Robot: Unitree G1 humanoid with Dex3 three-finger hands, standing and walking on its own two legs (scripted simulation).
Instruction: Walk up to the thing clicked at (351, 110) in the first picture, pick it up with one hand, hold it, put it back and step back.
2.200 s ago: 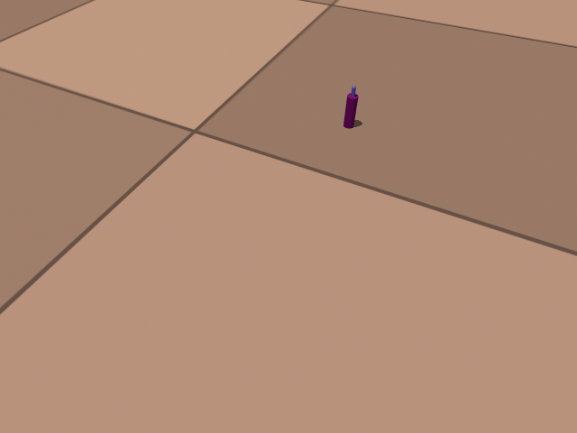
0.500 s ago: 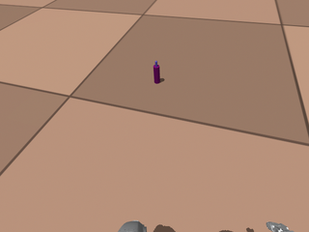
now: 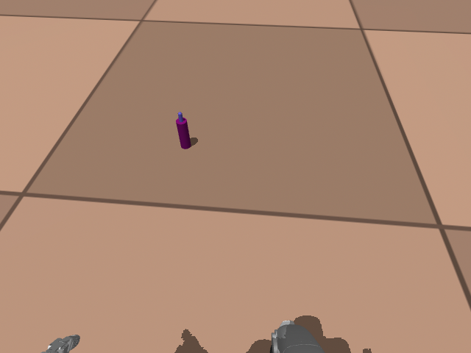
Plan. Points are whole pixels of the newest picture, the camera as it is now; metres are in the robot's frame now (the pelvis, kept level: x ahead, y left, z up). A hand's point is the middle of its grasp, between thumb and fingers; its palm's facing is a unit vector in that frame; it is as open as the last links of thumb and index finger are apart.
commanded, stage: walk up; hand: left
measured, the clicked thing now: (183, 129) +1.36 +0.23 -0.65
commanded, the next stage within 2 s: none
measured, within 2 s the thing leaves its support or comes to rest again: neither
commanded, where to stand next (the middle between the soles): +1.02 +0.02 m, yaw +0 degrees
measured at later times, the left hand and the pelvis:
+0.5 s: hand (113, 292) +0.28 +0.26 -0.14, palm faces +0.00 -0.93 -0.37, open 7.4 cm; pelvis +0.25 -0.02 +0.00, yaw +0 degrees
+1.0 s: hand (120, 182) +0.57 +0.29 -0.14, palm faces -0.09 -0.93 -0.35, open 7.4 cm; pelvis +0.48 +0.02 +0.00, yaw -1 degrees
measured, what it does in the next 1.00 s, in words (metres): walks ahead: right foot, then left foot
